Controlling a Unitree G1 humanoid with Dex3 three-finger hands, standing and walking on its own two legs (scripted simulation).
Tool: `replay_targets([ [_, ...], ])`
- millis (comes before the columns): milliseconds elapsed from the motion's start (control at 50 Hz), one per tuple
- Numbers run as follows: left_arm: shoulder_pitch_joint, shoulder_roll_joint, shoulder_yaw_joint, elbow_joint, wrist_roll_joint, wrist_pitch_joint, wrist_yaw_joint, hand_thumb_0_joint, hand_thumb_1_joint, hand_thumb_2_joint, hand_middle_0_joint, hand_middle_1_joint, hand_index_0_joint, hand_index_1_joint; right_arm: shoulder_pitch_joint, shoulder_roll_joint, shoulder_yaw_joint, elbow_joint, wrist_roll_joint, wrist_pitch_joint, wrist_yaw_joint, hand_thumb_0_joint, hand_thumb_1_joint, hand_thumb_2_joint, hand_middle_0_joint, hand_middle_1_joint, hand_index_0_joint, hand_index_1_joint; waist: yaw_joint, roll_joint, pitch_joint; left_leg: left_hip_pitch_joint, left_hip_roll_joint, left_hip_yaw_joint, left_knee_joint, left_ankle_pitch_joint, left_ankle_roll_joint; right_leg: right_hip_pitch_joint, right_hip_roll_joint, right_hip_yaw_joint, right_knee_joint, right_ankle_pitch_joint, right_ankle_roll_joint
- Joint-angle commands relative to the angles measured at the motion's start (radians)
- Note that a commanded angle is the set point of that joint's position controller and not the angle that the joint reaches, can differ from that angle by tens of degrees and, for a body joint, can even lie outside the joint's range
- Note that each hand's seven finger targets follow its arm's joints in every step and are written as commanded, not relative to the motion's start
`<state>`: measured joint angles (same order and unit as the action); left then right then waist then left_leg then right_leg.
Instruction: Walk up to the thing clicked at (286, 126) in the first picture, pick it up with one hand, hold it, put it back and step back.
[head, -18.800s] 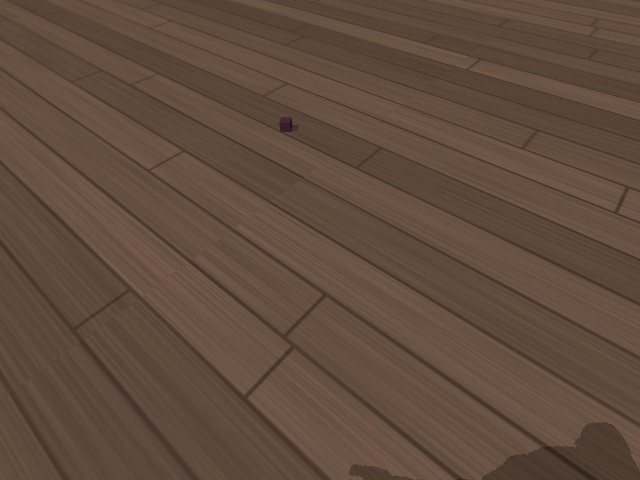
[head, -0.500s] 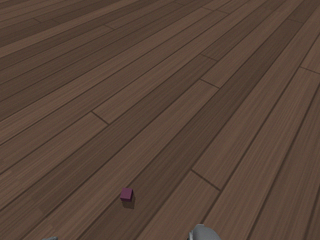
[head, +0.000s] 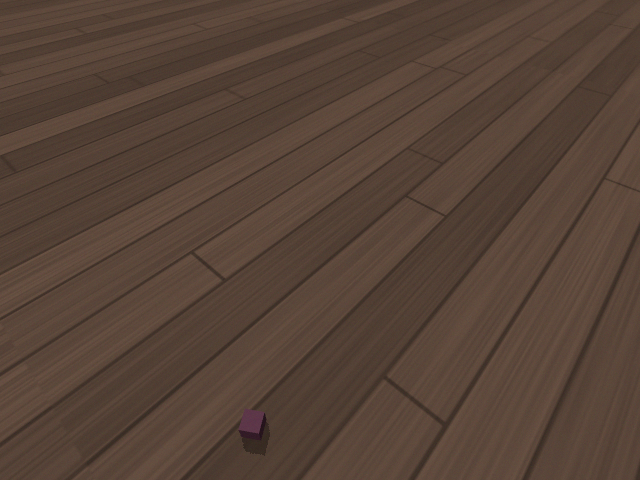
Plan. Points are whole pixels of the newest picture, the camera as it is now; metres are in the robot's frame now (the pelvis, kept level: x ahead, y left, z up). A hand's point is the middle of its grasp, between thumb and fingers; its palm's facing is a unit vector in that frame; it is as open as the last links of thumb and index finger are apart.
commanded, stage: stand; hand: left
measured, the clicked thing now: (252, 424) +0.45 +0.23 -0.74
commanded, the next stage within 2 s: walk up in 0.56 s
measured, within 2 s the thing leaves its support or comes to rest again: neither
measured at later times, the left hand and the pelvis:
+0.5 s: hand out of the picture +0.09 +0.23 -0.15, palm faces +0.00 -0.94 -0.35, open 7.4 cm; pelvis +0.02 -0.02 +0.00, yaw +1 degrees
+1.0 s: hand out of the picture +0.06 +0.30 -0.17, palm faces -0.01 -0.93 -0.37, open 7.4 cm; pelvis -0.09 +0.03 -0.01, yaw +2 degrees
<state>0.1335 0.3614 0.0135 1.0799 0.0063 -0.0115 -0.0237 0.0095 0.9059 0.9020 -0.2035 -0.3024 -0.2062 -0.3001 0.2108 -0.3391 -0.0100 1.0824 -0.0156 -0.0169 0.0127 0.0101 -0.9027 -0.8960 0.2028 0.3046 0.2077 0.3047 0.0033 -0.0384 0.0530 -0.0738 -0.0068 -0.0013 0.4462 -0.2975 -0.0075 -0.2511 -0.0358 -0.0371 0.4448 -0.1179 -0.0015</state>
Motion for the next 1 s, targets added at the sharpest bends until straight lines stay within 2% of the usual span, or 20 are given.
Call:
replay_targets([
  [0,-0.074,0.199,0.031,-0.045,-0.004,-0.028,0.017,0.000,0.900,0.900,-0.200,-0.300,-0.200,-0.300,-0.094,-0.219,-0.047,-0.055,0.007,-0.023,-0.020,0.000,-0.900,-0.900,0.200,0.300,0.200,0.300,0.010,0.102,-0.006,-0.172,0.123,-0.127,-0.193,0.036,0.025,0.137,-0.080,0.116,-0.066,-0.008,-0.033],
  [160,-0.082,0.204,0.020,-0.009,-0.001,-0.036,0.026,0.000,0.900,0.900,-0.200,-0.300,-0.200,-0.300,-0.099,-0.215,-0.041,-0.025,0.009,-0.009,-0.016,0.000,-0.900,-0.900,0.200,0.300,0.200,0.300,-0.011,0.015,-0.043,-0.092,0.114,-0.099,-0.159,0.096,0.027,0.110,-0.104,0.138,-0.113,0.020,-0.032],
  [280,-0.086,0.207,0.019,0.009,-0.002,-0.037,0.031,0.000,0.900,0.900,-0.200,-0.300,-0.200,-0.300,-0.114,-0.210,-0.035,-0.010,0.011,-0.004,-0.016,0.000,-0.900,-0.900,0.200,0.300,0.200,0.300,-0.014,0.009,-0.101,-0.049,0.116,-0.085,-0.144,0.176,0.018,0.154,-0.111,0.129,-0.098,0.168,-0.034],
  [360,-0.099,0.215,0.023,0.011,-0.004,-0.030,0.032,0.000,0.900,0.900,-0.200,-0.300,-0.200,-0.300,-0.125,-0.211,-0.032,-0.002,0.007,0.002,-0.015,0.000,-0.900,-0.900,0.200,0.300,0.200,0.300,-0.008,0.018,-0.064,-0.060,0.112,-0.081,-0.155,0.103,0.017,0.109,-0.112,0.148,-0.146,-0.013,-0.027],
  [460,-0.114,0.219,0.031,0.014,-0.002,-0.029,0.031,0.000,0.900,0.900,-0.200,-0.300,-0.200,-0.300,-0.126,-0.209,-0.032,0.003,0.005,-0.001,-0.014,0.000,-0.900,-0.900,0.200,0.300,0.200,0.300,-0.004,0.034,-0.053,-0.083,0.120,-0.086,-0.175,0.086,0.019,0.112,-0.105,0.149,-0.154,-0.063,-0.023],
  [520,-0.103,0.204,0.032,0.020,-0.003,-0.032,0.028,0.000,0.900,0.900,-0.200,-0.300,-0.200,-0.300,-0.131,-0.211,-0.032,0.004,0.005,-0.008,-0.016,0.000,-0.900,-0.900,0.200,0.300,0.200,0.300,0.004,0.054,-0.097,-0.096,0.127,-0.090,-0.178,0.150,0.015,0.192,-0.102,0.127,-0.114,0.082,-0.024],
  [540,-0.131,0.273,0.069,-0.012,-0.018,-0.013,0.033,0.000,0.900,0.900,-0.200,-0.300,-0.200,-0.300,-0.154,-0.277,-0.047,-0.007,0.017,0.013,-0.020,0.000,-0.900,-0.900,0.200,0.300,0.200,0.300,0.011,0.038,0.043,-0.175,0.099,-0.075,-0.071,0.322,0.029,0.106,-0.125,0.131,-0.046,0.384,-0.031],
  [580,-0.073,0.285,0.081,-0.032,-0.022,-0.001,0.040,0.000,0.900,0.900,-0.200,-0.300,-0.200,-0.300,-0.116,-0.239,-0.049,-0.030,0.034,0.027,-0.025,0.000,-0.900,-0.900,0.200,0.300,0.200,0.300,0.013,-0.013,-0.069,-0.132,0.047,-0.024,0.107,0.320,0.022,0.143,-0.189,0.162,-0.035,0.561,-0.100],
  [600,-0.063,0.297,0.088,-0.049,-0.019,0.004,0.043,0.000,0.900,0.900,-0.200,-0.300,-0.200,-0.300,-0.092,-0.227,-0.052,-0.044,0.037,0.033,-0.027,0.000,-0.900,-0.900,0.200,0.300,0.200,0.300,0.013,-0.060,-0.132,-0.134,-0.001,0.004,0.211,0.223,0.018,0.164,-0.239,0.204,-0.052,0.600,-0.153],
  [620,-0.097,0.300,0.089,-0.076,-0.009,0.010,0.045,0.000,0.900,0.900,-0.200,-0.300,-0.200,-0.300,-0.081,-0.224,-0.062,-0.056,0.032,0.047,-0.028,0.000,-0.900,-0.900,0.200,0.300,0.200,0.300,0.008,-0.126,-0.162,-0.165,-0.041,-0.002,0.368,-0.134,0.028,0.143,-0.309,0.267,-0.085,0.565,-0.211],
  [660,-0.161,0.288,0.090,-0.143,0.015,0.016,0.048,0.000,0.900,0.900,-0.200,-0.300,-0.200,-0.300,-0.035,-0.226,-0.071,-0.079,0.025,0.072,-0.023,0.000,-0.900,-0.900,0.200,0.300,0.200,0.300,-0.011,-0.107,-0.175,-0.171,-0.020,-0.080,0.593,-0.274,0.042,0.031,-0.338,0.259,-0.082,0.406,-0.250],
  [720,-0.186,0.271,0.087,-0.192,0.035,0.034,0.055,0.000,0.900,0.900,-0.200,-0.300,-0.200,-0.300,0.003,-0.230,-0.082,-0.111,0.021,0.084,-0.016,0.000,-0.900,-0.900,0.200,0.300,0.200,0.300,-0.015,-0.111,-0.150,-0.214,0.001,-0.066,0.598,-0.220,0.030,-0.034,-0.271,0.176,-0.043,0.249,-0.233],
  [780,-0.188,0.285,0.093,-0.228,0.034,0.046,0.059,0.000,0.900,0.900,-0.200,-0.300,-0.200,-0.300,0.073,-0.241,-0.089,-0.111,0.010,0.083,-0.016,0.000,-0.900,-0.900,0.200,0.300,0.200,0.300,-0.024,-0.153,-0.181,-0.213,0.025,-0.048,0.346,-0.211,0.018,0.050,-0.284,0.213,0.007,0.227,-0.201],
  [820,-0.213,0.292,0.090,-0.244,0.013,0.064,0.053,0.000,0.900,0.900,-0.200,-0.300,-0.200,-0.300,0.129,-0.245,-0.104,-0.089,-0.008,0.075,-0.014,0.000,-0.900,-0.900,0.200,0.300,0.200,0.300,-0.063,-0.126,-0.156,-0.100,0.003,0.014,0.090,-0.014,0.023,-0.051,-0.244,0.183,0.072,0.082,-0.142],
  [840,-0.175,0.247,0.082,-0.243,0.004,0.075,0.050,0.000,0.900,0.900,-0.200,-0.300,-0.200,-0.300,0.104,-0.267,-0.113,-0.091,-0.025,0.069,-0.013,0.000,-0.900,-0.900,0.200,0.300,0.200,0.300,-0.047,-0.017,-0.111,-0.082,0.025,-0.048,-0.006,0.010,0.032,-0.137,-0.167,0.151,0.171,-0.087,-0.101],
  [860,-0.131,0.179,0.069,-0.255,-0.009,0.077,0.048,0.000,0.900,0.900,-0.200,-0.300,-0.200,-0.300,0.039,-0.367,-0.127,-0.136,-0.053,0.063,-0.013,0.000,-0.900,-0.900,0.200,0.300,0.200,0.300,-0.028,0.304,-0.068,-0.113,0.282,-0.427,-0.160,0.120,0.110,-0.309,0.048,0.042,0.401,-0.383,-0.024],
  [880,-0.198,0.235,0.094,-0.258,0.003,0.077,0.067,0.000,0.900,0.900,-0.200,-0.300,-0.200,-0.300,-0.064,-0.473,-0.144,-0.187,-0.036,0.060,-0.010,0.000,-0.900,-0.900,0.200,0.300,0.200,0.300,-0.066,0.353,-0.033,-0.338,0.397,-0.548,-0.202,0.206,0.254,-0.229,0.127,0.171,0.598,-0.551,-0.003],
  [900,-0.205,0.255,0.103,-0.243,0.013,0.081,0.071,0.000,0.900,0.900,-0.200,-0.300,-0.200,-0.300,-0.121,-0.436,-0.139,-0.212,-0.038,0.050,-0.015,0.000,-0.900,-0.900,0.200,0.300,0.200,0.300,-0.049,0.267,0.006,-0.401,0.393,-0.523,-0.199,0.259,0.267,-0.202,0.144,0.247,0.753,-0.524,-0.010],
  [940,-0.087,0.235,0.095,-0.213,-0.013,0.080,0.068,0.000,0.900,0.900,-0.200,-0.300,-0.200,-0.300,-0.202,-0.330,-0.105,-0.233,-0.039,0.036,-0.034,0.000,-0.900,-0.900,0.200,0.300,0.200,0.300,0.039,0.109,-0.021,-0.207,0.235,-0.257,-0.033,0.476,0.173,-0.317,0.164,0.275,0.854,-0.369,-0.017],
  [980,-0.049,0.235,0.098,-0.222,-0.003,0.071,0.066,0.000,0.900,0.900,-0.200,-0.300,-0.200,-0.300,-0.131,-0.298,-0.102,-0.228,-0.024,0.029,-0.046,0.000,-0.900,-0.900,0.200,0.300,0.200,0.300,0.027,0.152,-0.060,-0.066,0.229,-0.222,0.042,0.576,0.175,-0.340,0.141,0.235,0.832,-0.350,-0.002],
])
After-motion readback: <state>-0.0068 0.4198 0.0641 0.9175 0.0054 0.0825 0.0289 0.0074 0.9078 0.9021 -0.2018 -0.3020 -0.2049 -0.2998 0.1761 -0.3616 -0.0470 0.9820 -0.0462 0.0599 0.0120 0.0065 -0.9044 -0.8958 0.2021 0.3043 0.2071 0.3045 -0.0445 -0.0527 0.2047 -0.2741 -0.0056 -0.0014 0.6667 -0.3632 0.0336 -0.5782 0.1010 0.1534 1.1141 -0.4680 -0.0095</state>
